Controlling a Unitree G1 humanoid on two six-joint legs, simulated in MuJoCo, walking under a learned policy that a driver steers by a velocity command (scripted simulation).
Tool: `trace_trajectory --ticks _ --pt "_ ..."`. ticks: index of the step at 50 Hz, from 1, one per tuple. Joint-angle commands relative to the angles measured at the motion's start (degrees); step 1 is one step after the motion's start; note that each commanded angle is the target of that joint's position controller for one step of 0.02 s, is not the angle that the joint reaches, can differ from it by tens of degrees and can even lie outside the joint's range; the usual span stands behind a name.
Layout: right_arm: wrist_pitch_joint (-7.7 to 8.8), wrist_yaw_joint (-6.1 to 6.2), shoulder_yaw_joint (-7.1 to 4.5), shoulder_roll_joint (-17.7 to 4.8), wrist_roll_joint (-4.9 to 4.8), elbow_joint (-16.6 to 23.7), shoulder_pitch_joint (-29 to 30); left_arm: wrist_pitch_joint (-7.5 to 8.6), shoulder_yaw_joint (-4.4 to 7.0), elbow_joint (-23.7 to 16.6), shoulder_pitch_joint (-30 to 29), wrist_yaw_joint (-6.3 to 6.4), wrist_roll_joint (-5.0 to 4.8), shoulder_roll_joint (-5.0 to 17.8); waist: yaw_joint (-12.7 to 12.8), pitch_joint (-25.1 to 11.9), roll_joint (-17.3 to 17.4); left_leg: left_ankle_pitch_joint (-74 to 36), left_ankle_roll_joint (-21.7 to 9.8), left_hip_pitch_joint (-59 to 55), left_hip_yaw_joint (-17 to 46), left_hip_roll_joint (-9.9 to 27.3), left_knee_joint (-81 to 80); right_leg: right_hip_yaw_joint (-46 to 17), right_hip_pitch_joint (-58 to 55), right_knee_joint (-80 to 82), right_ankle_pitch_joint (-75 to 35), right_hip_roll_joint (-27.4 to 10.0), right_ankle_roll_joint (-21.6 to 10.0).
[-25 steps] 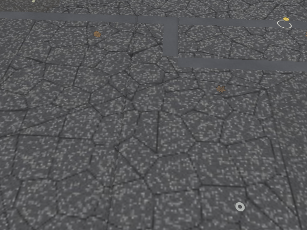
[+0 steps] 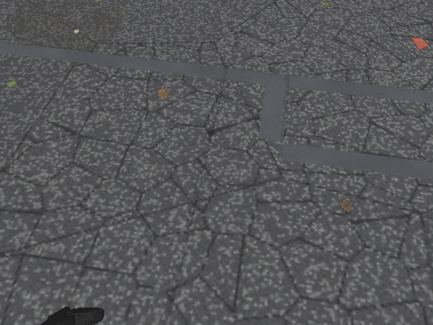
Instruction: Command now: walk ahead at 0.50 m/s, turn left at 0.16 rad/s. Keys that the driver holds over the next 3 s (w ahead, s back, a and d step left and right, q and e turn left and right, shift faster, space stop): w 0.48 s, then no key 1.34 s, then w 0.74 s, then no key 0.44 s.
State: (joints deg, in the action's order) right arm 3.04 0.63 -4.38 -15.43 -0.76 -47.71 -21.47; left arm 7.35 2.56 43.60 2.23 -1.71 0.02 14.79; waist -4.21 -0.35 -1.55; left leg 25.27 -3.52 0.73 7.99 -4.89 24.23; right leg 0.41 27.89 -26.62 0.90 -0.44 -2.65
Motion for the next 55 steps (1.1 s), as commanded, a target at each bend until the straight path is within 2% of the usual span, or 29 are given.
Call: trace_trajectory --ticks 1,2,3,4,5,7,10,17,20,23,25,26,27,28,29,30,31,32,33,35,37,43,45,47,48,49,50,51,55 --pt "0.55 0.18 -0.33 -4.97 1.24 4.45 0.44 1.07 4.35 0.04 18.51 0.45 0.92 13.85 10.37 -16.17 -0.32 -32.66 -2.68 14.78 1.34 6.56 28.52 -13.75 -34.27 -2.46 -2.62 -12.06 -8.88" --pt "1.53 -0.13 0.73 -1.02 -0.35 3.93 -7.31 0.39 4.99 2.57 22.88 -0.13 0.51 15.38 7.7 -21.29 -18.03 5.5 0.84 34.63 -0.84 -1.28 45.6 -39.11 -49.6 5.16 10.6 -22.12 -16.52" --pt "2.0 -0.31 -0.02 -6.37 -1.09 3.57 -3.69 0.14 3.56 2.23 22.2 -0.21 -1.01 10.05 9.62 -16.23 -10.87 7.13 0.45 42.1 3.17 2.0 51.23 -41.78 -47.81 8.6 22.79 -21.12 -14.41" --pt "2.26 -0.53 -0.48 -8.23 -1.34 5.26 2.83 -0.32 2.83 1.31 17.6 0.08 -1.02 7.85 9.68 -7.84 -5.42 1.57 0.26 44.85 0.96 4.82 51.26 -33.5 -39.86 9.83 22.12 -19.29 -11.91" --pt "2.35 -0.46 -0.33 -7.62 -0.61 6.05 6.27 -0.74 2.37 0.45 13.94 0.13 -0.24 7.34 8.24 -3.55 -0.62 -3.1 0.4 43.02 -1.3 7.43 48.73 -27.54 -31.71 11.28 16.06 -17.15 -10.95" --pt "2.05 -0.49 -0.67 -6.18 0.25 6.36 6.23 -0.68 1.66 0.21 11.18 0.02 0.73 5.82 5.14 -1.11 -1.52 -7.46 0.84 38.03 -2.05 10.57 42.98 -20.82 -23.02 13.88 6.58 -13.75 -10.48" --pt "1.22 -0.32 -0.23 -3.84 0.23 6.3 5.43 -0.31 1.85 1.29 12.09 0.16 0.03 6.77 4.0 -0.93 -3.2 -9.45 2.23 36.71 -3.88 11.77 36.86 -14.76 -19.9 16.79 -0.73 -12.23 -11.28" --pt "1.75 -0.94 0.9 -1.71 0.26 9.52 17.9 -1.53 2.45 3.75 17.17 1.34 -0.94 9.39 7.68 1.45 -2.12 -28.58 3.81 35.53 -6.93 10.28 13.75 -5.31 -20.84 18.46 -5.01 -9.29 -8.66" --pt "2.1 -1.78 1.03 -1.96 -0.27 11.19 22.79 -2.24 2.49 5.26 20.37 1.36 -1.23 9.74 9.44 2.96 -2.38 -29.18 3.33 35.38 -7.54 9.07 8.96 -5.87 -24.36 17.07 -3.62 -11.17 -8.56" --pt "2.66 -2.77 0.81 -3.12 -0.44 12.63 24.68 -3.19 2.81 6.17 21.01 1.68 -1.4 10.58 8.7 3.61 -3.2 -23.94 1.37 35.37 -7.43 8.22 5.67 -7.05 -29.5 13.96 -6.77 -13.94 -7.64" --pt "2.96 -2.89 -0.08 -5.12 0.05 11.63 19.97 -3.81 3.05 6.09 19.13 2.02 -1.32 11.48 5.15 1.03 -4.11 -21.53 -0.48 27.43 -8.94 5.98 2.98 -5.92 -30.89 7.4 -20.22 -13.22 -5.87" --pt "3.09 -2.6 -1.24 -7.24 0.75 9.29 12.41 -4.13 2.76 5.83 18.35 2.23 -1.21 10.89 1.3 -3.93 -3.38 -25.41 -2.09 16.62 -10.36 4.39 1.0 -3.64 -29.59 -1.68 -28.74 -10.21 -4.01" --pt "3.24 -2.1 -2.21 -10.83 1.93 7.42 3.79 -3.94 1.88 4.45 18.11 2.48 -0.26 8.93 -1.69 -11.88 -0.37 -40.8 -5.14 0.15 -4.55 11.13 4.72 -1.54 -20.75 -14.95 -20.63 -6.96 -1.29" --pt "2.74 -1.65 -2.93 -15.62 3.21 6.9 -0.78 -2.86 -0.14 3.56 24.42 2.18 0.88 3.0 0.05 -20.49 13.98 -57.41 -14.86 -22.67 16.69 26.96 6.58 0.71 1.85 -37.96 15.14 2.23 3.44" --pt "2.03 -1.92 -2.08 -11.89 1.79 6.07 -2.79 -2.01 0.27 5.61 26.7 1.77 -0.09 5.56 -0.94 -27.91 15.8 -58.68 -18.99 -24.24 26.87 30.24 2.4 -7.41 6.54 -47.62 36.94 4.14 4.35" --pt "1.61 -2.01 -1.16 -9.49 1.2 6.56 1.47 -1.94 1.49 5.09 23.0 1.6 -1.67 9.61 -0.53 -19.33 10.75 -58.35 -16.29 -16.67 17.77 27.54 1.81 -8.42 9.93 -50.23 35.3 0.88 4.24" --pt "1.5 -1.92 -0.44 -7.26 0.95 6.97 5.76 -2.26 1.29 3.97 18.3 1.77 -1.73 8.95 0.86 -12.71 7.35 -58.04 -13.65 -9.02 10.53 24.17 0.85 -5.93 10.98 -47.27 32.05 -1.84 4.33" --pt "1.54 -2.08 0.18 -5.53 0.94 6.86 9.37 -2.99 1.37 3.73 16.12 2.16 -0.9 8.16 2.69 -8.01 4.35 -56.23 -11.94 -1.06 6.59 21.46 -1.54 -4.42 9.61 -42.8 28.84 -3.76 4.72" --pt "1.66 -2.18 0.56 -4.39 1.12 6.83 11.77 -4.05 1.66 3.79 16.29 2.57 -0.42 7.78 4.77 -6.36 4.92 -54.41 -10.76 5.26 3.8 19.58 -3.88 -4.3 5.31 -38.78 26.35 -5.3 4.9" --pt "2.02 -2.3 0.55 -4.4 2.28 5.96 14.07 -5.73 1.17 4.62 19.01 2.95 -0.17 4.83 7.4 -6.49 6.71 -56.2 -10.82 13.5 -0.26 17.96 -6.6 -3.5 -3.43 -33.11 21.77 -5.17 5.7" --pt "2.15 -1.93 0.33 -5.5 2.52 5.03 15.94 -6.26 0.87 4.34 18.38 3.37 0.14 3.88 8.37 -6.72 7.67 -57.31 -10.83 16.43 -3.61 16.91 -7.47 -2.88 -7.04 -25.26 18.02 -4.86 6.01" --pt "0.51 -1.02 0.57 -6.17 1.92 1.11 13.98 -7.56 1.19 3.24 10.91 3.56 0.24 5.32 5.57 -5.53 7.19 -34.56 -9.22 15.8 -2.88 16.87 -8.95 -2.7 -11.86 -11.05 9.74 -4.21 4.89" --pt "-0.01 -0.97 1.08 -5.24 1.2 0.28 14.5 -7.51 1.3 3.4 10.64 3.54 0.72 5.07 6.49 -3.95 6.3 -22.91 -7.09 16.82 -2.46 15.27 -7.29 -1.63 -16.01 -2.88 6.52 -3.34 3.58" --pt "-0.1 -0.89 2.0 -2.88 1.71 -1.09 11.01 -7.26 1.73 2.9 10.04 3.83 1.47 7.72 5.22 -2.85 2.07 -11.9 -2.03 18.42 -3.39 10.85 -3.64 -5.97 -20.97 2.75 -5.7 -7.39 1.7" --pt "0.13 -0.99 1.79 -2.98 2.26 -1.8 6.64 -7.35 2.37 2.54 8.61 4.17 0.97 11.21 1.29 -2.42 -4.6 -6.94 -0.01 20.44 -6.08 6.66 -1.71 -7.8 -21.82 1.13 -8.86 -10.0 -0.58" --pt "-0.27 -0.58 2.12 -1.92 2.15 -2.34 6.19 -7.47 2.08 3.38 7.14 3.77 0.44 8.51 1.05 -2.84 -8.23 -7.73 1.32 15.91 -8.59 5.23 -2.02 -7.62 -16.51 2.45 3.29 -8.8 -1.46" --pt "-0.83 -0.24 1.87 -3.51 2.01 -2.39 9.05 -7.37 1.61 3.29 6.17 3.27 0.39 5.7 2.73 -0.62 -5.91 -9.86 1.79 13.97 -8.73 5.42 -1.43 -6.69 -13.24 3.4 8.68 -6.72 -0.22" --pt "-1.37 0.14 1.65 -4.06 1.62 -2.38 10.5 -7.13 1.34 3.62 6.08 3.1 0.76 4.98 3.3 -0.32 -4.11 -11.5 1.44 13.55 -8.48 5.9 -0.97 -5.64 -12.69 3.34 8.15 -5.74 1.06" --pt "-2.07 0.46 1.55 -4.0 1.47 -3.63 10.63 -6.1 1.41 5.74 7.46 3.13 0.37 5.49 3.84 -1.91 -2.17 -18.41 1.01 12.14 -7.65 6.9 -0.2 -3.97 -16.37 0.48 -1.63 -4.48 1.94"
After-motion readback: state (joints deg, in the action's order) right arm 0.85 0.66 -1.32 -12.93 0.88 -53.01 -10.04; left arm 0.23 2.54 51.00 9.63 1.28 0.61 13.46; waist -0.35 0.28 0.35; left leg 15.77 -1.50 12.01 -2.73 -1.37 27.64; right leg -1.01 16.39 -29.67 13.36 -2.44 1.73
